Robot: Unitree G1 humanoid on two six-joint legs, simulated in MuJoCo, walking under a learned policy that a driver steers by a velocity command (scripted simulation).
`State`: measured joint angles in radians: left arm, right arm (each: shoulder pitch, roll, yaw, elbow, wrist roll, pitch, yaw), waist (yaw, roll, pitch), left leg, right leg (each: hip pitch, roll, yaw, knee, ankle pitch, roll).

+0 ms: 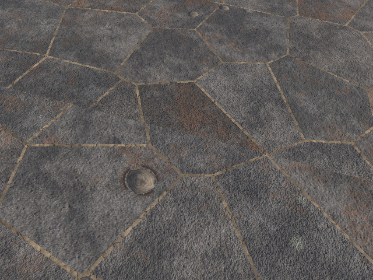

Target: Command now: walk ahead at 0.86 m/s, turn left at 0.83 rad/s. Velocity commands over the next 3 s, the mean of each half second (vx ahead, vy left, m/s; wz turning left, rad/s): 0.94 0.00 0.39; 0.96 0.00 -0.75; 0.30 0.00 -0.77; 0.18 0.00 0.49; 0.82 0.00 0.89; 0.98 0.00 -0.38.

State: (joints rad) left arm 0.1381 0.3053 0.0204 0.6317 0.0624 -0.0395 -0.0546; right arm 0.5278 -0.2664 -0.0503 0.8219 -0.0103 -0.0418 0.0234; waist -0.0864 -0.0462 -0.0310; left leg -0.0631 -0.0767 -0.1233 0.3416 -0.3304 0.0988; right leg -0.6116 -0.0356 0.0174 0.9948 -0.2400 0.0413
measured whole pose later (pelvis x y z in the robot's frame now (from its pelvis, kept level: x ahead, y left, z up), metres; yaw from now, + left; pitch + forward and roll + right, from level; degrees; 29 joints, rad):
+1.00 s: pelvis +0.86 +0.09 -0.04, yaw -14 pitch +1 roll +2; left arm -0.03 0.33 0.03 0.65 0.03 -0.02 -0.09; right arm 0.52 -0.27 -0.03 0.92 -0.02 -0.07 -0.03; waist -0.06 -0.05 0.07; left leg 0.23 0.02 0.31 0.49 -0.43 -0.06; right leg -0.62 0.05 -0.16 0.66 -0.01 -0.18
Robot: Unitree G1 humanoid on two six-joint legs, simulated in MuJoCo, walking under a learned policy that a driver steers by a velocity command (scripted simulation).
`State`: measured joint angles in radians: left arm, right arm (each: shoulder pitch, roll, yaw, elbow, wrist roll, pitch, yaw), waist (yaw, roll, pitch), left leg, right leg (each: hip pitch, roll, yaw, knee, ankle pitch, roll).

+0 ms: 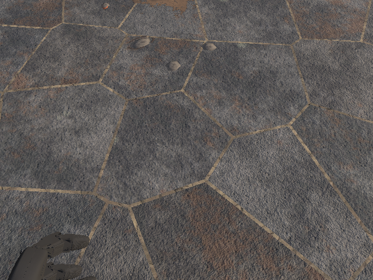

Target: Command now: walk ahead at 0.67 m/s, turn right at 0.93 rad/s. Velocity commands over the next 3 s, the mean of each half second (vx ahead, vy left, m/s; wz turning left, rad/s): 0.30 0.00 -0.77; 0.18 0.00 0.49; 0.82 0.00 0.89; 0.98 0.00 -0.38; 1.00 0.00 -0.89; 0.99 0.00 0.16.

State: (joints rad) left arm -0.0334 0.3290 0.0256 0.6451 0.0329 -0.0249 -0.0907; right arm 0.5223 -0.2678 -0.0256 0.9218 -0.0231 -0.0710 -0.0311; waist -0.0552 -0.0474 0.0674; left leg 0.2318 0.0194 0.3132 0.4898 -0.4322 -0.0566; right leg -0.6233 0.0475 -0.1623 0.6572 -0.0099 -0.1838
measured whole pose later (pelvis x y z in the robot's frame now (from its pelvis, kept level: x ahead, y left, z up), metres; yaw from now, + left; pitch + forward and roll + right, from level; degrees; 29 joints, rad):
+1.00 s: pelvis +0.37 +0.06 -0.08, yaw -7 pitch +3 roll -2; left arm 0.42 0.23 0.00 0.60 0.11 -0.05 -0.05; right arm 0.34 -0.27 -0.04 0.65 -0.03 -0.07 0.03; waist 0.02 0.03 -0.06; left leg -0.50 -0.18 -0.28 0.59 -0.22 0.04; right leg -0.50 0.08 -0.06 1.22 -0.80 -0.06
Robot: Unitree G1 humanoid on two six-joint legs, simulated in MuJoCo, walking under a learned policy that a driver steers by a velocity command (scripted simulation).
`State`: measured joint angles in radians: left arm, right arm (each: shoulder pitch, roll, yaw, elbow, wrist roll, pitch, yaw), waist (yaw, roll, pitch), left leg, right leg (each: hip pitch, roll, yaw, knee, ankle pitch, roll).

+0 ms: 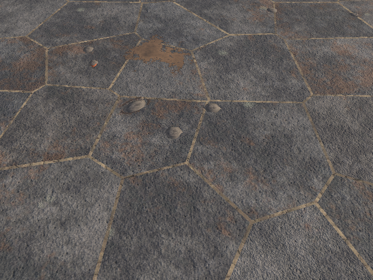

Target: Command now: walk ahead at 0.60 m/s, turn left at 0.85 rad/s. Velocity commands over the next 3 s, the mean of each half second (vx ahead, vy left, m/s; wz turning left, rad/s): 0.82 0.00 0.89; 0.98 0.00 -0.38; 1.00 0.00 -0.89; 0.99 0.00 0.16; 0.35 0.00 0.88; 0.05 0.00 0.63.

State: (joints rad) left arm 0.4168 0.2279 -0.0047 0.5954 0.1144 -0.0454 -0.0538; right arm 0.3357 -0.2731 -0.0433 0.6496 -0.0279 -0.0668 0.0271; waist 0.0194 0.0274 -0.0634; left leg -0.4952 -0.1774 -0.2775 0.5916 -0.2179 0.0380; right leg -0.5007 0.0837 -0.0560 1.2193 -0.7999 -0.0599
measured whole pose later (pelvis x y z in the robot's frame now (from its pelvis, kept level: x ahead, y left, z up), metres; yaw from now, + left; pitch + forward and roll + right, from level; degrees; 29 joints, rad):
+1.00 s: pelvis +0.72 +0.32 -0.02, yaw +14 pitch -2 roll +0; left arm 0.37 0.28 0.08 0.95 0.01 -0.02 -0.01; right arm 0.08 -0.21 0.01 0.76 -0.05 -0.09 0.00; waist 0.06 0.02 0.07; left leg -0.39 -0.01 -0.08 1.44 -0.34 0.03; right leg -0.35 0.21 -0.03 0.64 -0.25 -0.21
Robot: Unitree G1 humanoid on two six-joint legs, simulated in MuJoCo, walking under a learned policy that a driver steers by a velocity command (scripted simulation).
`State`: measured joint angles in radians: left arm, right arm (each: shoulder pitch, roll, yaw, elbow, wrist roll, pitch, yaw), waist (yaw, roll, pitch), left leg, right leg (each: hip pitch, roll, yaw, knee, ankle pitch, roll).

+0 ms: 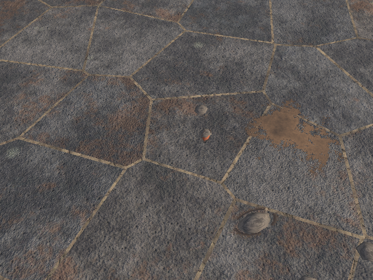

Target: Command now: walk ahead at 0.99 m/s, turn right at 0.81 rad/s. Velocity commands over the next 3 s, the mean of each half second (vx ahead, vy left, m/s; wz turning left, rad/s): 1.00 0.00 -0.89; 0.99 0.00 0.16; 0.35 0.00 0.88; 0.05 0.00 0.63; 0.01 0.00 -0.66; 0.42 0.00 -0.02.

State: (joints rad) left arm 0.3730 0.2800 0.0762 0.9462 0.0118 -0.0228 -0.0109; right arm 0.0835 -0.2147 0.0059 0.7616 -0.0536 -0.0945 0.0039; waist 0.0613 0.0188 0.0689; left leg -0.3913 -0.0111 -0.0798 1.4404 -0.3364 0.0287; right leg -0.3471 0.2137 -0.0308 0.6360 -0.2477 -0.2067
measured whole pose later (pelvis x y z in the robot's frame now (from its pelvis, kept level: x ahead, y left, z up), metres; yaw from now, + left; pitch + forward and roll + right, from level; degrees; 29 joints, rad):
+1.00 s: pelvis +0.90 -0.23 +0.02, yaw -20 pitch +1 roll -2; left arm 0.43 0.30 0.05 0.92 0.01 -0.12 0.00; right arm 0.22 -0.30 -0.06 0.79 -0.02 -0.01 0.04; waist 0.02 0.04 0.02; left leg -0.75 0.11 0.03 1.12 -0.11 0.08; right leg 0.02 0.03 -0.21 0.31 -0.34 -0.03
